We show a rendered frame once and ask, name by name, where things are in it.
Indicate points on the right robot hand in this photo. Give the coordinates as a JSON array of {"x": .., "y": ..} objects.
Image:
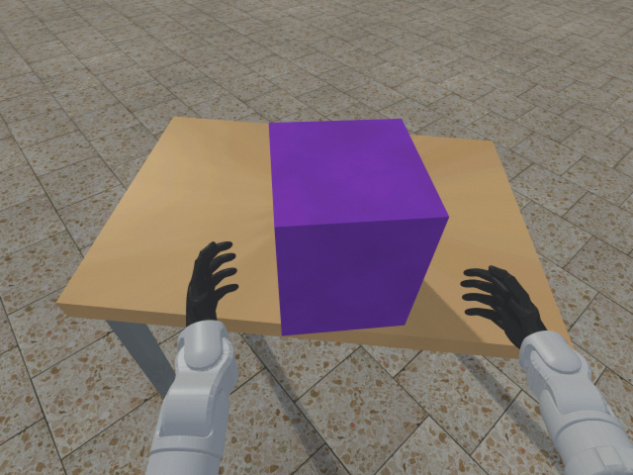
[{"x": 512, "y": 311}]

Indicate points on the carton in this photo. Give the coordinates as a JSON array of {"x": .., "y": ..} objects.
[{"x": 357, "y": 220}]

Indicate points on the right robot forearm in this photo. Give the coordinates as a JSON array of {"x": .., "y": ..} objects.
[{"x": 588, "y": 436}]

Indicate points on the table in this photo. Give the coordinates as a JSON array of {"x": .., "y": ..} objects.
[{"x": 210, "y": 180}]

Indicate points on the left robot hand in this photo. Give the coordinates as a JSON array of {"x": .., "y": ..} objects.
[{"x": 202, "y": 298}]

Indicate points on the left robot forearm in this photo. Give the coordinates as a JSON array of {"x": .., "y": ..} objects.
[{"x": 190, "y": 434}]

